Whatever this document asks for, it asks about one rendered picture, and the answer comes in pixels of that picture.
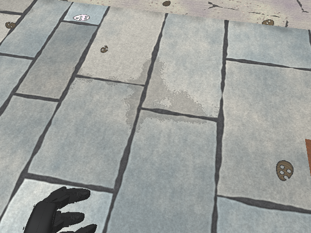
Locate left robot hand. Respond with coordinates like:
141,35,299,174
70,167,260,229
22,186,97,233

